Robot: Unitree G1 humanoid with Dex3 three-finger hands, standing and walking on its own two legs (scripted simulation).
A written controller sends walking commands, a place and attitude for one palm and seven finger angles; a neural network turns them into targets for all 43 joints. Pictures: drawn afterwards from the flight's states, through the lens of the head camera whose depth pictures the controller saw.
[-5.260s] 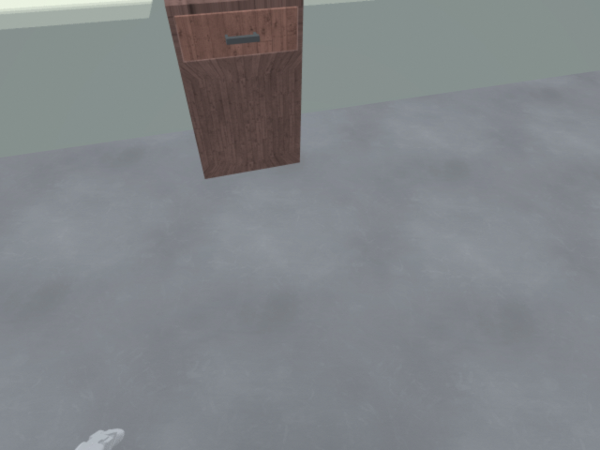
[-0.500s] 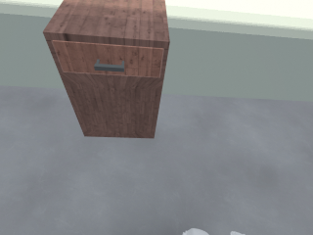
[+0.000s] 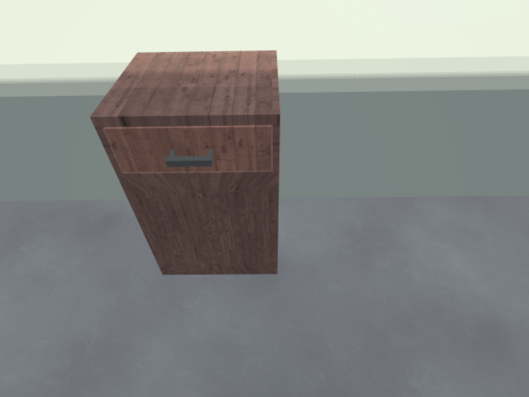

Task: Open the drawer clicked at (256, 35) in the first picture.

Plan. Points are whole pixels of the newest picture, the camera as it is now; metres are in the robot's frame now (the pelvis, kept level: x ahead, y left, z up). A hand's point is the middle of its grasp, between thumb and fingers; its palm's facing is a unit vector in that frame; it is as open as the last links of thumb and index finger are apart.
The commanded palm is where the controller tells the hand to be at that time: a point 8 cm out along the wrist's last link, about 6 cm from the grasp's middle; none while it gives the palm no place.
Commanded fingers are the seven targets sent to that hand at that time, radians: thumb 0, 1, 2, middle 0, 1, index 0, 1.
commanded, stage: take the last steps up to it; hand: left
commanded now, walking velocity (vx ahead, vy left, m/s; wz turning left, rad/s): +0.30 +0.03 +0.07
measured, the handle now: (190, 157) +0.76 +0.25 -0.09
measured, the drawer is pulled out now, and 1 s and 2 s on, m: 0.00 0.00 0.00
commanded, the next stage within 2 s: come to a stop and stand still in 0.52 s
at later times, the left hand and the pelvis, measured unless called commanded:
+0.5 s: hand out of the picture +0.14 +0.27 -0.19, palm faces +0.07 -0.98 -0.16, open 7.4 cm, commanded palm none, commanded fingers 0.00 0.90 0.90 -0.20 -0.30 -0.20 -0.30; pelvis +0.15 +0.09 +0.00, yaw +0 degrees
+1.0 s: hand (162, 316) +0.32 +0.24 -0.18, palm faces +0.03 -0.97 -0.23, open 7.3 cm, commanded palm none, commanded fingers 0.00 0.90 0.90 -0.20 -0.30 -0.20 -0.30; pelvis +0.22 +0.07 -0.02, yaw +1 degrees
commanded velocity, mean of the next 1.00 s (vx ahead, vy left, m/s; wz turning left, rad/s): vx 0.04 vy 0.01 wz -0.02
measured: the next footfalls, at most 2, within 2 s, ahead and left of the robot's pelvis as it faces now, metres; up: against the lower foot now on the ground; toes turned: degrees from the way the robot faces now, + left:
left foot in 0.28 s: +0.20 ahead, +0.17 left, +0.00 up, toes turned +10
right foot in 0.78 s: +0.35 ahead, -0.05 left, +0.00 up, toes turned -7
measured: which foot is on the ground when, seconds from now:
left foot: up 0.00-0.26, down 0.28-0.80, up 0.82-1.00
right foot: down 0.00-0.30, up 0.32-0.76, down 0.78-1.00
